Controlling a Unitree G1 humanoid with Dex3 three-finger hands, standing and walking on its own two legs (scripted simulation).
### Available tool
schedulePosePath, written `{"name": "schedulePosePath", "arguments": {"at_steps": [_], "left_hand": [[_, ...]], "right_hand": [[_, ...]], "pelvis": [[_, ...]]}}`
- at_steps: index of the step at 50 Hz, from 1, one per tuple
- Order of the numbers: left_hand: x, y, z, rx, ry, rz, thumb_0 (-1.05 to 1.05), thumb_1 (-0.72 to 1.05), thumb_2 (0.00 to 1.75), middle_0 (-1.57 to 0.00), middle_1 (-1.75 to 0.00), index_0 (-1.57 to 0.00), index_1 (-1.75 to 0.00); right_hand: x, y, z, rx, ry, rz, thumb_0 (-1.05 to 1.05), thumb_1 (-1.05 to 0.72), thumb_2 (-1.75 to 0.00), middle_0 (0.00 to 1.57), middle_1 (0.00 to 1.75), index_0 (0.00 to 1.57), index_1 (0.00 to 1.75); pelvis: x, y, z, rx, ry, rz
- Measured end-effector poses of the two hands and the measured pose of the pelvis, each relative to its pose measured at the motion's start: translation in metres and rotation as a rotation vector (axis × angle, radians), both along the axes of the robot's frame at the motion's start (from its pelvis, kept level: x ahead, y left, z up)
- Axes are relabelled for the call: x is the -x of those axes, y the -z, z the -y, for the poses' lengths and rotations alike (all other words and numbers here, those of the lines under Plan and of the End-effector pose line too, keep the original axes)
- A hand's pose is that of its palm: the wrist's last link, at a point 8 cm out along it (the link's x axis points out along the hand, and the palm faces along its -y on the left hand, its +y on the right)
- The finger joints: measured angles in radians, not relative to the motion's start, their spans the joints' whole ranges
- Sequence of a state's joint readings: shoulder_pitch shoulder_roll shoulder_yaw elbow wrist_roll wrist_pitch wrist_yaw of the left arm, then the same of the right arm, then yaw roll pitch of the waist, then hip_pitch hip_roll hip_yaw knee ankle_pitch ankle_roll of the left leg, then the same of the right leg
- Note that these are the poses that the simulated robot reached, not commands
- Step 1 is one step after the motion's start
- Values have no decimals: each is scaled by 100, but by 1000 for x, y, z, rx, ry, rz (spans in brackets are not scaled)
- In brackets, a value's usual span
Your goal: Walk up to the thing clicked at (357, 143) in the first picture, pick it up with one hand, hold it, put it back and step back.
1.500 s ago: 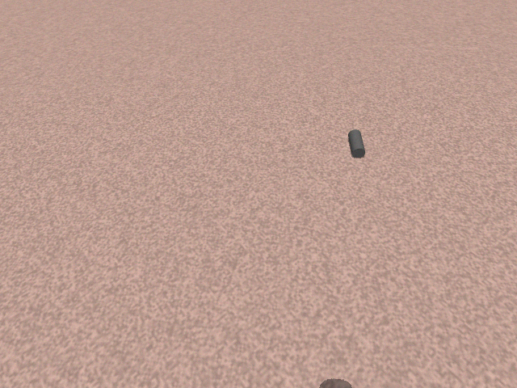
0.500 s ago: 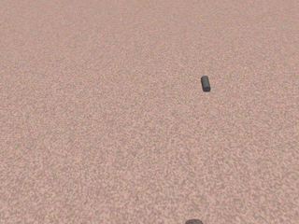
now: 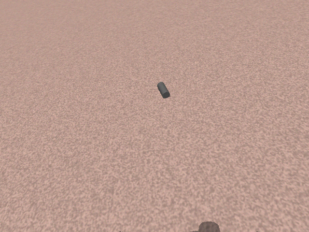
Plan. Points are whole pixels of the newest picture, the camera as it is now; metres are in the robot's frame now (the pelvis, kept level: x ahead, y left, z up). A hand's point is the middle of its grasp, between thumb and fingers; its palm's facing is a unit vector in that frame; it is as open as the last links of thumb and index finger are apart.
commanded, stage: walk up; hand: left
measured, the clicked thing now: (163, 89) +1.43 +0.05 -0.70
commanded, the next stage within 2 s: none
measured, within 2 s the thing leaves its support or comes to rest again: neither
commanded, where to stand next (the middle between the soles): +1.04 +0.35 m, yaw -73 degrees
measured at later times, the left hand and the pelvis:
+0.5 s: hand (74, 147) +0.46 +0.37 -0.13, palm faces -0.40 -0.78 -0.49, open 7.4 cm; pelvis +0.25 +0.12 +0.01, yaw -21 degrees
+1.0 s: hand (98, 94) +0.74 +0.32 -0.10, palm faces -0.48 -0.73 -0.50, open 7.4 cm; pelvis +0.50 +0.15 +0.01, yaw -36 degrees
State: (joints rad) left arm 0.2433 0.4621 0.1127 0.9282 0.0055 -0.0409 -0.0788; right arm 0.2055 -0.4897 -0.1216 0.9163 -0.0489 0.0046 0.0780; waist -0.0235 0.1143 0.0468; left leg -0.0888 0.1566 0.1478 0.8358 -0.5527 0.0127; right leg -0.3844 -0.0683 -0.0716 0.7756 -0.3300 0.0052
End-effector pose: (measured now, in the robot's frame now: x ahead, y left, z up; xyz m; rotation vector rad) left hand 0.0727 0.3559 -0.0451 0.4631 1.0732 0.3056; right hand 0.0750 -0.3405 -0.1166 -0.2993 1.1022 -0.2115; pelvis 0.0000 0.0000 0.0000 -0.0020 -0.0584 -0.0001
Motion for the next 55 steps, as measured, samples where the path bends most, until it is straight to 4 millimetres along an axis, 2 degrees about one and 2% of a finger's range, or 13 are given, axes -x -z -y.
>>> {"name": "schedulePosePath", "arguments": {"at_steps": [3,7,12,16,21,24,28,32,36,40,44,51,55], "left_hand": [[-23,-1,10,4,10,19,0,90,90,-20,-30,-20,-30],[-48,-5,21,40,52,-69,0,90,90,-20,-30,-21,-30],[-107,0,9,60,136,-123,0,90,90,-20,-31,-21,-30],[-183,14,-19,48,226,-125,1,89,89,-21,-31,-21,-30],[-309,47,-62,-19,358,-111,1,89,90,-21,-31,-21,-30],[-378,45,-56,-14,433,-77,1,90,90,-20,-30,-21,-30],[-449,22,-38,47,515,-48,1,90,90,-20,-30,-20,-30],[-508,10,-29,51,575,-56,0,90,90,-20,-30,-21,-30],[-562,9,-13,41,622,-60,0,90,90,-20,-30,-21,-30],[-614,14,16,47,678,-40,0,90,90,-20,-30,-21,-30],[-652,21,31,60,690,41,0,90,90,-20,-30,-21,-30],[-682,13,-7,10,630,22,0,90,89,-20,-31,-21,-30],[-713,11,-42,-41,660,-41,0,90,89,-21,-31,-21,-30]], "right_hand": [[-30,-1,-9,-35,0,21,1,-91,-90,20,30,19,29],[-78,-23,-32,-86,5,135,1,-91,-90,20,30,19,29],[-112,-41,-51,-76,42,172,1,-90,-90,20,30,20,30],[-123,-43,-61,-14,118,115,1,-90,-90,20,30,20,30],[-119,-41,-89,85,268,59,1,-90,-90,20,30,20,30],[-98,-49,-118,80,399,-10,1,-90,-90,20,30,20,30],[-86,-67,-158,44,503,-115,1,-90,-90,20,30,20,30],[-93,-70,-188,21,575,-135,1,-90,-90,20,30,20,30],[-111,-56,-211,-14,637,-148,1,-90,-90,20,30,20,30],[-145,-31,-226,-56,683,-141,1,-90,-90,20,30,20,30],[-202,-2,-226,-91,672,-121,1,-90,-90,20,30,20,30],[-328,-18,-201,-62,571,53,1,-90,-90,20,30,20,30],[-380,-32,-186,7,564,130,1,-90,-90,20,30,20,30]], "pelvis": [[-22,-4,-3,5,56,11],[-55,-22,-16,6,132,15],[-107,-29,-39,11,220,-6],[-158,-20,-66,40,271,-34],[-219,6,-102,15,331,-25],[-245,-4,-115,27,365,-24],[-285,-30,-126,29,402,-55],[-329,-37,-133,16,450,-57],[-371,-32,-137,-7,502,-47],[-412,-20,-137,-19,555,-44],[-447,-5,-137,22,593,-40],[-510,-13,-148,34,634,-18],[-554,-12,-166,29,677,-26]]}}
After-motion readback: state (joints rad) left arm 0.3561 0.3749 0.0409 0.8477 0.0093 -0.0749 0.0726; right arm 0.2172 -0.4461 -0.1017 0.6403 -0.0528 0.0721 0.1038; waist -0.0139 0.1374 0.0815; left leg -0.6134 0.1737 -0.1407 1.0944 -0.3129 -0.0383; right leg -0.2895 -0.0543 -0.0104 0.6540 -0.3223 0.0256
